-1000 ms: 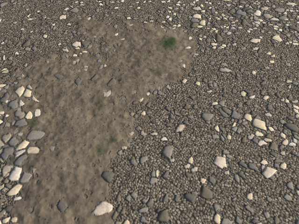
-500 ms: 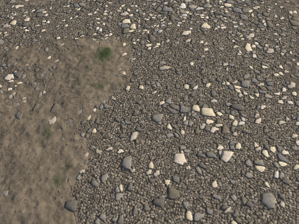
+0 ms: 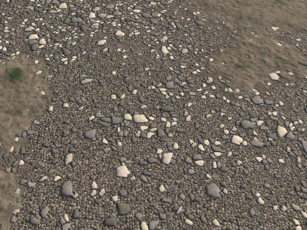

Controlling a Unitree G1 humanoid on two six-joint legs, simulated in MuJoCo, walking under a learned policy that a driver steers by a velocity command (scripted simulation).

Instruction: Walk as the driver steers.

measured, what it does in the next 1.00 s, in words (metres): steps on the spot: right foot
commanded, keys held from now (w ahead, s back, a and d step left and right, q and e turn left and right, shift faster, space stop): no key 1.00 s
